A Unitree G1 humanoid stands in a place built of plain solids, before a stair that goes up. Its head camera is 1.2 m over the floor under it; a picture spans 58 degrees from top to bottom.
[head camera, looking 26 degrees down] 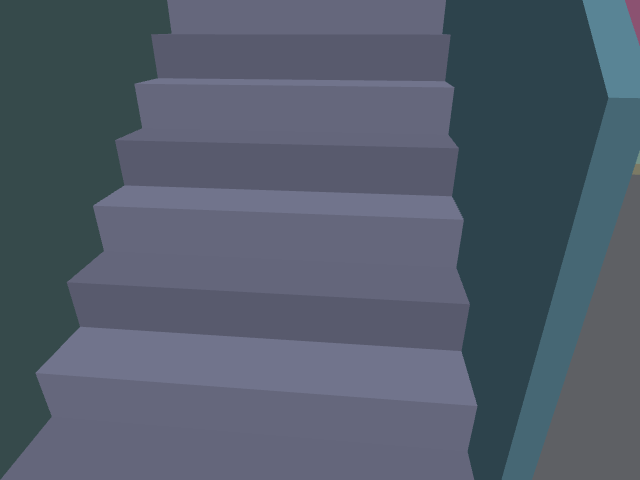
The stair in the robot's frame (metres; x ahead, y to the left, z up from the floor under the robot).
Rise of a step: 0.17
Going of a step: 0.21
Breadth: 1.20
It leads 6 degrees to the right of straight ahead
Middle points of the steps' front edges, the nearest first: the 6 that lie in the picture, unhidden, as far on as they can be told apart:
0.86 0.20 0.34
1.07 0.18 0.51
1.28 0.16 0.67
1.49 0.13 0.84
1.70 0.11 1.01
1.90 0.09 1.18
